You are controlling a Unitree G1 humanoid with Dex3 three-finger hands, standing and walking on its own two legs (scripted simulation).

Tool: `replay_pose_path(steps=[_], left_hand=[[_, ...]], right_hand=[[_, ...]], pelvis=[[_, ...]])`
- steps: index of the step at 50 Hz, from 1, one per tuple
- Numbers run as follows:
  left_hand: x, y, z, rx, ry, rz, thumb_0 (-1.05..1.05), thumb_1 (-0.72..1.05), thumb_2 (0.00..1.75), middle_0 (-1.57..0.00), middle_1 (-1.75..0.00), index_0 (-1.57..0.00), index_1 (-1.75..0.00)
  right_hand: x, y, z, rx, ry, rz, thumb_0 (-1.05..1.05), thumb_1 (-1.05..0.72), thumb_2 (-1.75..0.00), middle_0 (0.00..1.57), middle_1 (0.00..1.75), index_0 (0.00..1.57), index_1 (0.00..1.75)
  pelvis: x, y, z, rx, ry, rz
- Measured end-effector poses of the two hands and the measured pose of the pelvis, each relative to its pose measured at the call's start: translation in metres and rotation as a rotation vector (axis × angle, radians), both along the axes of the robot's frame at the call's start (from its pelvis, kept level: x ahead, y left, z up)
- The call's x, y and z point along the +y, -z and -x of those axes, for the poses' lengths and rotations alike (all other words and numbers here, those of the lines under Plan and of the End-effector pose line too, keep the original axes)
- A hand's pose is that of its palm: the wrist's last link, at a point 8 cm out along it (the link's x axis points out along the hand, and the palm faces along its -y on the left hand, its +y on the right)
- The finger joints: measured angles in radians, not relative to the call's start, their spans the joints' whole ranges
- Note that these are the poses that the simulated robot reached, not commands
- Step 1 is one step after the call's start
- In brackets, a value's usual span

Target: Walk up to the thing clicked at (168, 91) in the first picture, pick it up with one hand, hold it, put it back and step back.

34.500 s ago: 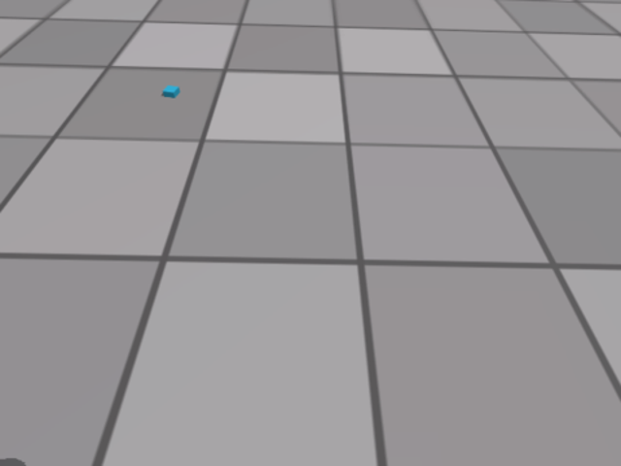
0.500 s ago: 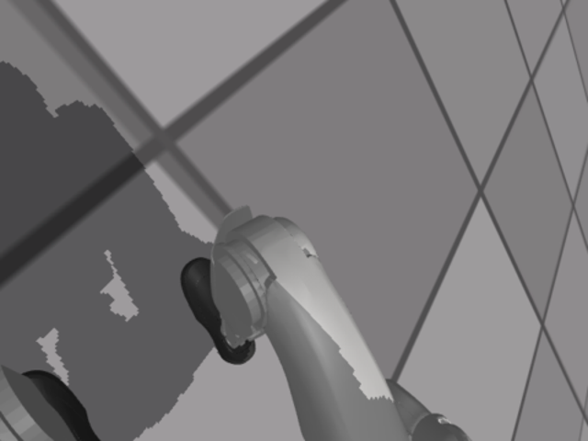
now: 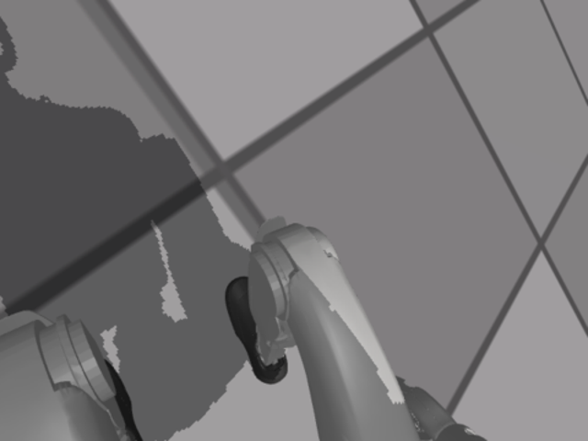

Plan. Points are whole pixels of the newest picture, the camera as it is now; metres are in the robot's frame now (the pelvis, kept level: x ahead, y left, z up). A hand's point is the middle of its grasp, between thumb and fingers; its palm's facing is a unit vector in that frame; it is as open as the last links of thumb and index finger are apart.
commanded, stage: settle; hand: left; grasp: from above
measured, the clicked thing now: out of the picture +0.54 +0.36 -0.22
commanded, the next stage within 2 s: lift in 0.20 s
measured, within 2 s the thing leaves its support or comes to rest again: neither
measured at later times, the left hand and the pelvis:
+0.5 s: hand out of the picture +0.52 +0.33 -0.13, palm faces -0.44 -0.16 -0.88, open 6.8 cm; pelvis +0.00 -0.01 +0.01, yaw +4 degrees
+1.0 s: hand out of the picture +0.42 +0.34 +0.02, palm faces -0.42 -0.16 -0.89, open 6.5 cm; pelvis -0.01 -0.01 +0.09, yaw +9 degrees
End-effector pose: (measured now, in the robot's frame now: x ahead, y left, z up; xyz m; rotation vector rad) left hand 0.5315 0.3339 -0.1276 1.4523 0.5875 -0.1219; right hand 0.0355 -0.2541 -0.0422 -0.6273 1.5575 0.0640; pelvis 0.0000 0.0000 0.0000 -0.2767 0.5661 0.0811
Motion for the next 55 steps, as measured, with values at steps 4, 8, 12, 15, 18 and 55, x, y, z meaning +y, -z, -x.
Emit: replay_pose_path(steps=[4,8,12,15,18,55], left_hand=[[-0.006,-0.006,0.002,0.005,0.02,0.016,-0.04,0.28,0.22,-0.6,-0.43,-1.03,-0.48],[-0.008,-0.016,-0.001,-0.024,0.037,0.008,-0.04,0.28,0.21,-0.61,-0.42,-1.04,-0.47],[-0.006,-0.029,-0.005,-0.05,0.023,-0.005,-0.04,0.27,0.21,-0.61,-0.42,-1.05,-0.46],[-0.003,-0.038,-0.006,-0.055,0.004,-0.016,-0.04,0.28,0.2,-0.62,-0.41,-1.05,-0.45],[-0.001,-0.044,-0.004,-0.033,-0.015,-0.016,-0.05,0.29,0.18,-0.62,-0.4,-1.06,-0.44],[-0.003,-0.243,0.123,-0.04,0.019,0.032,-0.07,0.38,0.0,-0.59,-0.4,-1.11,-0.38]], right_hand=[[-0.004,0.001,-0.002,-0.012,0.005,0.009,0.0,-0.91,-0.89,0.2,0.3,0.2,0.3],[-0.009,0.003,-0.001,-0.013,0.019,0.021,0.0,-0.9,-0.89,0.2,0.3,0.2,0.3],[-0.013,0.005,-0.002,-0.016,0.033,0.027,0.0,-0.9,-0.89,0.2,0.3,0.2,0.3],[-0.015,0.007,-0.003,-0.025,0.042,0.027,0.0,-0.91,-0.89,0.2,0.3,0.2,0.3],[-0.017,0.008,-0.003,-0.028,0.054,0.024,0.0,-0.91,-0.89,0.2,0.3,0.2,0.3],[-0.001,-0.058,-0.094,-0.326,0.095,-0.124,0.0,-0.9,-0.89,0.2,0.3,0.2,0.3]], pelvis=[[-0.001,-0.001,0.002,0.002,-0.007,-0.01],[-0.004,0.0,0.003,0.012,-0.011,-0.022],[-0.006,0.001,0.002,0.024,-0.013,-0.033],[-0.007,0.0,0.002,0.029,-0.015,-0.039],[-0.008,-0.002,0.002,0.033,-0.017,-0.045],[-0.011,-0.123,0.011,0.023,-0.083,-0.144]])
